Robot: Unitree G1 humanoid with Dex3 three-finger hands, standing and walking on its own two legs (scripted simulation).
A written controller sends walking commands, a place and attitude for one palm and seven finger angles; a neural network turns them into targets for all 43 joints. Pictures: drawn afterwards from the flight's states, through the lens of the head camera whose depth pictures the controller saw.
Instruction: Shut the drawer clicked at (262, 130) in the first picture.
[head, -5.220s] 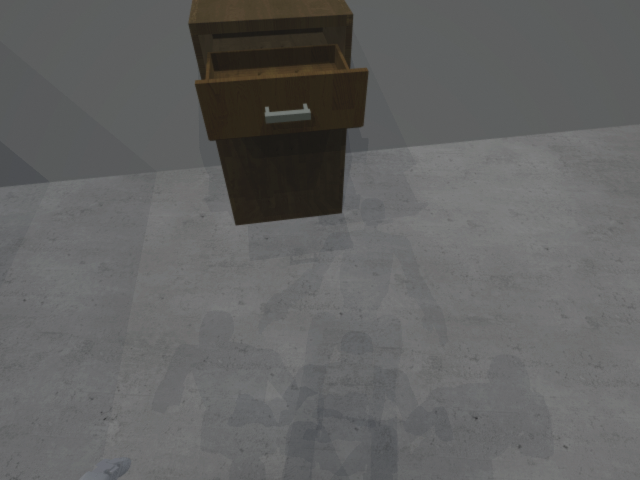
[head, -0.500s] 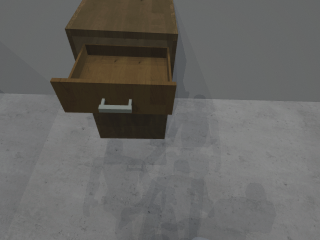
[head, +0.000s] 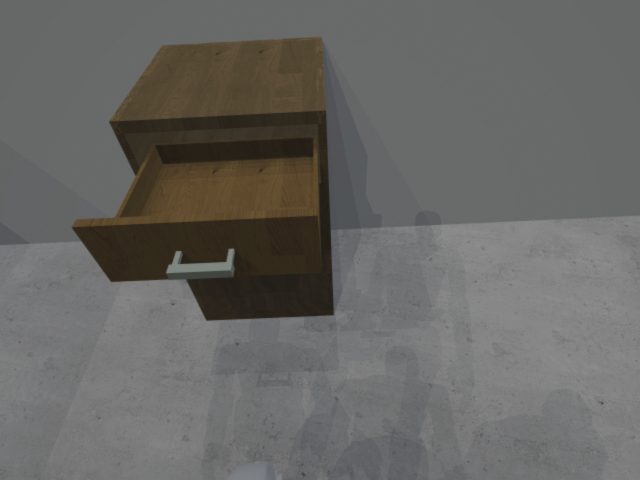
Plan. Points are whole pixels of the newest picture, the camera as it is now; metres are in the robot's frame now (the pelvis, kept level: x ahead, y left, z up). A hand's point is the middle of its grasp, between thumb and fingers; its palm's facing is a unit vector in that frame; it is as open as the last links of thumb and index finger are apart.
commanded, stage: take the last steps up to it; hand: left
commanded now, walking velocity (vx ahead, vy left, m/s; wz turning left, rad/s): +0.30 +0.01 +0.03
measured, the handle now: (202, 262) +0.49 +0.25 -0.06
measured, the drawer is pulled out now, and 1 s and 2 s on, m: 0.30 0.30 0.30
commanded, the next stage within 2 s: come to a stop and stand still in 0.40 s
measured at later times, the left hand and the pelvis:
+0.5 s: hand out of the picture +0.16 +0.22 -0.19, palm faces +0.06 -0.98 -0.16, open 7.4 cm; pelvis +0.17 +0.05 -0.01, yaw -2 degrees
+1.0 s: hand (210, 407) +0.27 +0.21 -0.17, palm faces +0.01 -0.96 -0.28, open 7.3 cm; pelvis +0.19 +0.02 -0.01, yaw -1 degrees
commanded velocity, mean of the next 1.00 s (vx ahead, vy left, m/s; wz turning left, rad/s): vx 0.02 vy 0.03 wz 0.00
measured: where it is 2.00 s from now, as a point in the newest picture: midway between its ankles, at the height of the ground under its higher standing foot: outside the picture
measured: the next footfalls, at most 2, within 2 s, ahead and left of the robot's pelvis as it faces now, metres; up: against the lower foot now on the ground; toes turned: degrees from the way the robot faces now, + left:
left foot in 0.28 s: +0.22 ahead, +0.14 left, +0.00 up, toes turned +7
right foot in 0.72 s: +0.32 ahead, -0.09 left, +0.00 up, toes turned -6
